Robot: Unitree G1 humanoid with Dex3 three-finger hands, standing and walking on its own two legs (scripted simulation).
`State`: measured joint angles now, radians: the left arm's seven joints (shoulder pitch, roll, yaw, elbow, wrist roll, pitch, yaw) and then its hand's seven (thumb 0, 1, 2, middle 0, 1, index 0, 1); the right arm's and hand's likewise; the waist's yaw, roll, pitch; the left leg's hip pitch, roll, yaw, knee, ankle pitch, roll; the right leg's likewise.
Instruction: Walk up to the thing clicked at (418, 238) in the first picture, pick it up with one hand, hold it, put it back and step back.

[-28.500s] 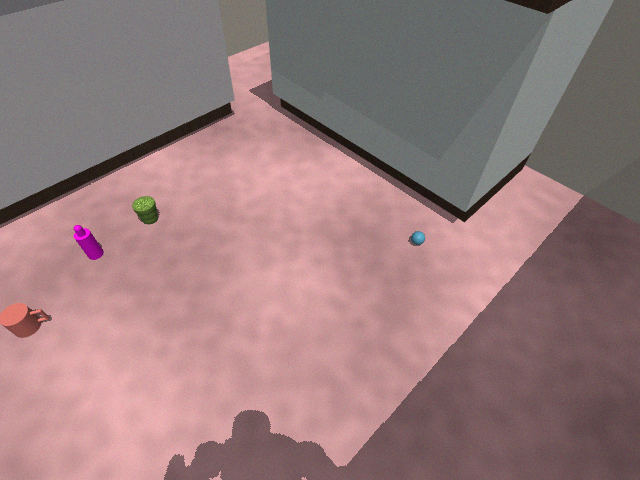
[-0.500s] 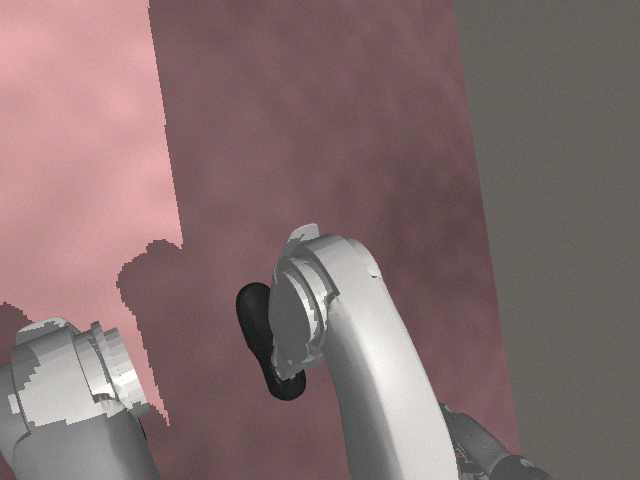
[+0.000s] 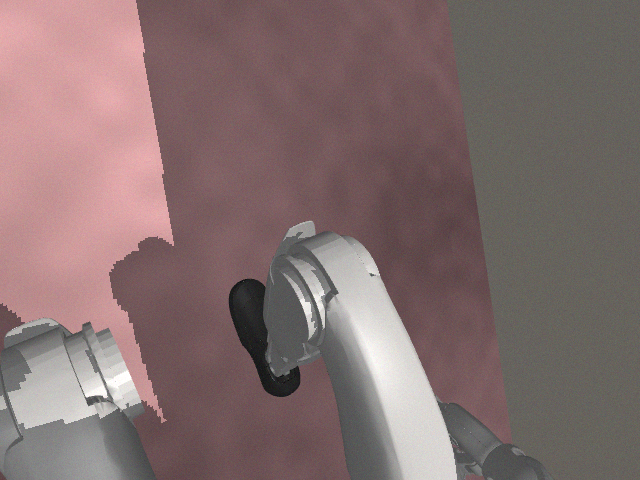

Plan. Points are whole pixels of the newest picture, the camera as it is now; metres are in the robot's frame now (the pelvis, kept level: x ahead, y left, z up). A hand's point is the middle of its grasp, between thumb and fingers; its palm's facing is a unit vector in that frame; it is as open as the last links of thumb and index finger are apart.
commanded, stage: open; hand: left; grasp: from above
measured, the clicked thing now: out of the picture +0.47 +0.35 -0.29
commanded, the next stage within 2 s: withdraw in 0.80 s
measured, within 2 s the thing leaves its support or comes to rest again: neither
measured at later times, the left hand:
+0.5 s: hand out of the picture +0.45 +0.34 -0.26, palm faces -0.47 -0.17 -0.87, open 12.2 cm
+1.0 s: hand out of the picture +0.46 +0.34 -0.26, palm faces -0.45 -0.17 -0.88, open 13.6 cm
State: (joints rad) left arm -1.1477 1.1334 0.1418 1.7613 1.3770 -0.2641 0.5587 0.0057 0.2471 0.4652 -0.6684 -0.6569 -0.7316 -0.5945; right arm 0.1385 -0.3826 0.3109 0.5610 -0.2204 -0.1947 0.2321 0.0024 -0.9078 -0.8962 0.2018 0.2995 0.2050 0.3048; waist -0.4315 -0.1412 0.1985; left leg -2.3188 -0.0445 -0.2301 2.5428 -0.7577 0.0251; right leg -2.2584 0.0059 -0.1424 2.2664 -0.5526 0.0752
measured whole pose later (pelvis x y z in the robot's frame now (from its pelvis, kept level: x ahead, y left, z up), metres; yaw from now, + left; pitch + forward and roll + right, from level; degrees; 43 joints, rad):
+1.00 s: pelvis +0.00 +0.00 +0.00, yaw -1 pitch +30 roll -18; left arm -1.13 1.14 0.14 1.70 1.35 -0.26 0.53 0.00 -0.44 0.95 -0.15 -0.97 -0.14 -0.98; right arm 0.15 -0.38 0.33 0.57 -0.22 -0.19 0.22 0.00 -0.90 -0.90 0.20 0.30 0.20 0.30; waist -0.42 -0.14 0.20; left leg -2.32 -0.04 -0.23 2.53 -0.75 0.03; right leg -2.26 0.00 -0.15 2.25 -0.55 0.07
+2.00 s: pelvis +0.00 -0.01 +0.02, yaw +5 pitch +36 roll -12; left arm -1.10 0.90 0.10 1.40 1.29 -0.24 0.30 0.00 -0.34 0.91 -0.24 -0.85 -0.23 -0.86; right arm 0.22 -0.30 0.15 0.63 -0.13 -0.01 0.12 0.00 -0.91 -0.89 0.20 0.30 0.21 0.30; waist -0.31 -0.01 0.01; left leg -2.35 -0.07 -0.13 2.40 -0.68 0.02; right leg -2.30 -0.04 -0.07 2.21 -0.54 0.05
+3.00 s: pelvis +0.06 -0.02 +0.34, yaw +13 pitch +20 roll -3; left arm 0.18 0.25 0.07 0.17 -0.02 0.36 0.08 0.01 0.89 0.90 -0.20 -0.30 -0.21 -0.30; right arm 0.20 -0.21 0.05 0.57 0.05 -0.13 -0.12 0.01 -0.90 -0.89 0.20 0.30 0.21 0.30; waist -0.08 0.02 -0.18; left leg -1.08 0.00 -0.08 1.32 -0.58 -0.02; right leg -1.09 -0.02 -0.05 1.23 -0.48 0.01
